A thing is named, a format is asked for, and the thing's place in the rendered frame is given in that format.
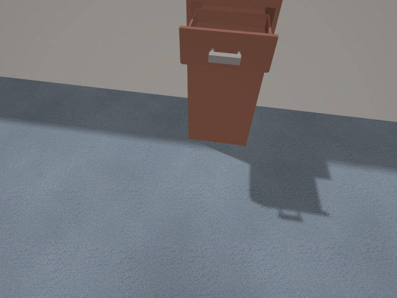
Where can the cabinet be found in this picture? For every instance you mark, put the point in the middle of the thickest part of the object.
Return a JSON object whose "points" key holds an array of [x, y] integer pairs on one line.
{"points": [[221, 102]]}

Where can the drawer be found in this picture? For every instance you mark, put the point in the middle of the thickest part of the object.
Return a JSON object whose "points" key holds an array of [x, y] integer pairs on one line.
{"points": [[228, 32]]}

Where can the handle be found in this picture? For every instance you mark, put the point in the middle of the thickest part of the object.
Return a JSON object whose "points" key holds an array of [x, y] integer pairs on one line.
{"points": [[224, 58]]}

